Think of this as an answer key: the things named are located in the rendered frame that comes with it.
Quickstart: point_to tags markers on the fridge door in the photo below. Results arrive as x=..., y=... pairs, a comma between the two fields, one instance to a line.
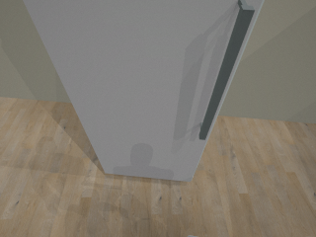
x=140, y=75

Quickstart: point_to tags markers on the handle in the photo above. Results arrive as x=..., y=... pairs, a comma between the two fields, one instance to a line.
x=240, y=29

